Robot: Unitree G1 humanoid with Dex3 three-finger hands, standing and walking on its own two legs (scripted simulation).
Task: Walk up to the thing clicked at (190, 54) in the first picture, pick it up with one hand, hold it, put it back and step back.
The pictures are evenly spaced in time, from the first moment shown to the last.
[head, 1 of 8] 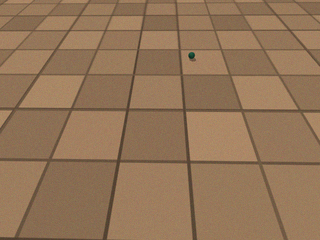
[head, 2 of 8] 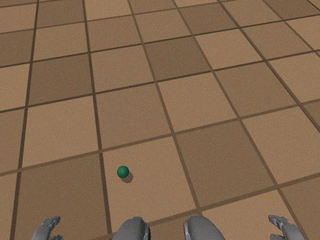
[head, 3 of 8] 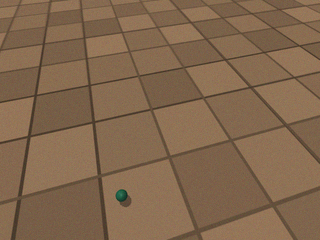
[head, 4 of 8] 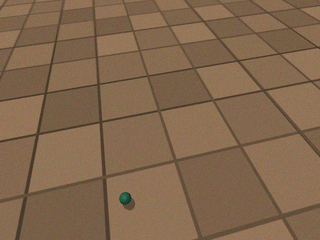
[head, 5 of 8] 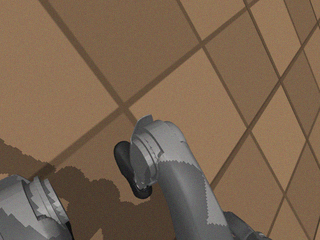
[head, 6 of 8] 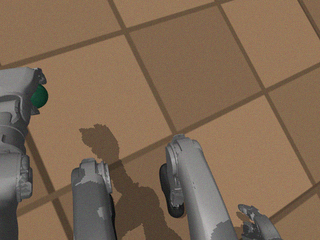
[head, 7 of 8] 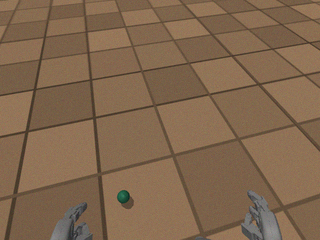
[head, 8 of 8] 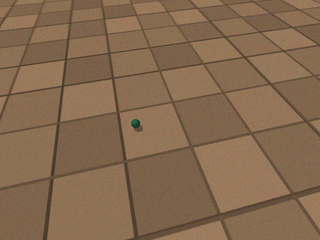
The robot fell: no
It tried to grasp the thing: yes
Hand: left
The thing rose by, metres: 0.67
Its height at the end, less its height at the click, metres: +0.00
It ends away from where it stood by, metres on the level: 0.01
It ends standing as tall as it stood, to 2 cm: yes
